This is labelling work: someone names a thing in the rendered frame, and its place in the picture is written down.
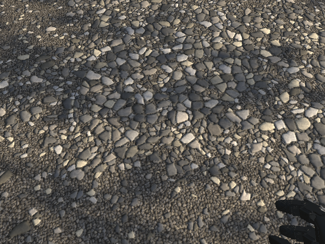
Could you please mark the robot right hand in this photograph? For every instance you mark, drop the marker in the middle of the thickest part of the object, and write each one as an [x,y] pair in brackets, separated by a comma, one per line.
[308,211]

